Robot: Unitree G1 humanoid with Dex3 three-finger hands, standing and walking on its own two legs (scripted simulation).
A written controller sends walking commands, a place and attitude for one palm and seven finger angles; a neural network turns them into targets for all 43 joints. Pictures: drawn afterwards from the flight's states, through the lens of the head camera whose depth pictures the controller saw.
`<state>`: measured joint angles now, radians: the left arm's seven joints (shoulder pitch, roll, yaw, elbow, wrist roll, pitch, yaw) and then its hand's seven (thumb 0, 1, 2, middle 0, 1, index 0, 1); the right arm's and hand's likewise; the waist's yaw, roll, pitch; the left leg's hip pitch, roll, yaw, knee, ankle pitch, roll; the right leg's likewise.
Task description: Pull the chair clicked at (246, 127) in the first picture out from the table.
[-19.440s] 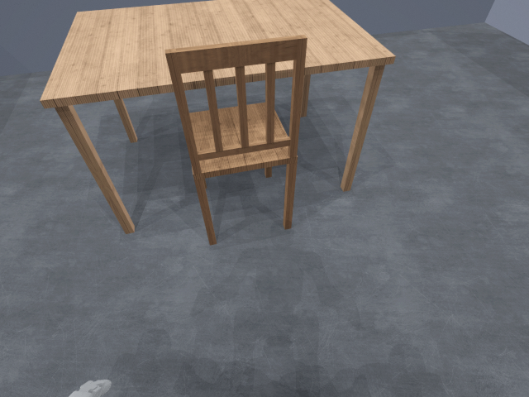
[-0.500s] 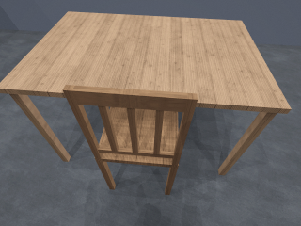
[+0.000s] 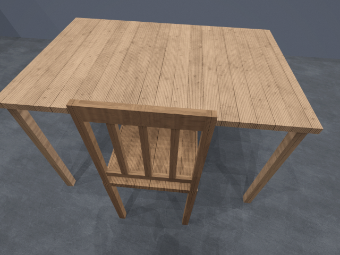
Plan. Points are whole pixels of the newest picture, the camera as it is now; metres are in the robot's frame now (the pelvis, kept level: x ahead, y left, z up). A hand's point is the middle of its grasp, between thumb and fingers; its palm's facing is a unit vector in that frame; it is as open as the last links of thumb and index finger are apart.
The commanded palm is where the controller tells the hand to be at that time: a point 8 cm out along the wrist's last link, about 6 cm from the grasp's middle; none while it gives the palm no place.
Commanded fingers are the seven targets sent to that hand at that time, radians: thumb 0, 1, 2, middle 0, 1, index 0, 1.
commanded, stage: look again from close up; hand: left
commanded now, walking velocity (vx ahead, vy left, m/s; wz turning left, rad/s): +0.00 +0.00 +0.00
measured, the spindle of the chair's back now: (146, 152) +0.44 +0.11 -0.09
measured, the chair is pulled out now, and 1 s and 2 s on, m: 0.00 0.00 0.00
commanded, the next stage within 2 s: raise the hand toward the chair's back in 0.72 s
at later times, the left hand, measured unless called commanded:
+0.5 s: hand out of the picture -0.02 +0.15 -0.18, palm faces +0.02 -0.99 -0.17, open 7.4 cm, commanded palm none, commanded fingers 0.00 0.90 0.90 -0.20 -0.30 -0.20 -0.30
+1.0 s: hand (94, 251) +0.14 +0.18 -0.06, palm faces +0.23 -0.95 -0.21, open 7.5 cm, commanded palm +0.09 +0.20 -0.07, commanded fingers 0.00 0.67 0.80 -0.18 -0.26 -0.18 -0.26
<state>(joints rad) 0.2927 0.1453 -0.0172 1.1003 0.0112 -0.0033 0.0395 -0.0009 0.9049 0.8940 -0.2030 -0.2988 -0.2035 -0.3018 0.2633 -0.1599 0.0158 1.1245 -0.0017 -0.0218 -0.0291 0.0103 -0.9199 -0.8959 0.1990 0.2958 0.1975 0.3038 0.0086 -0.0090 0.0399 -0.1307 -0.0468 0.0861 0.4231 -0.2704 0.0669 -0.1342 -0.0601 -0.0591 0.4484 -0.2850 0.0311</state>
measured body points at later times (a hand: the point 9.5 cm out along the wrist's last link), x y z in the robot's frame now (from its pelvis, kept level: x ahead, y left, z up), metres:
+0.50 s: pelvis -0.01 -0.01 +0.00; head +0.00 -0.01 +0.45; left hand -0.02 +0.20 -0.16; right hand -0.02 -0.23 -0.16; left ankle -0.02 +0.07 -0.74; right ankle -0.03 -0.14 -0.74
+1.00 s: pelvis -0.03 -0.02 -0.01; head -0.03 -0.03 +0.44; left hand +0.12 +0.23 -0.04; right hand +0.05 -0.27 -0.14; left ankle -0.02 +0.07 -0.74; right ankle -0.03 -0.14 -0.74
